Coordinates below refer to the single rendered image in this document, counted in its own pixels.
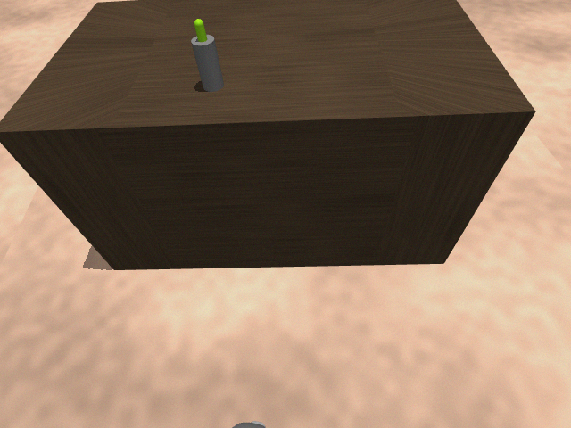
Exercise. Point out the bottle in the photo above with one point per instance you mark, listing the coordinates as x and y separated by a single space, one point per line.
207 59

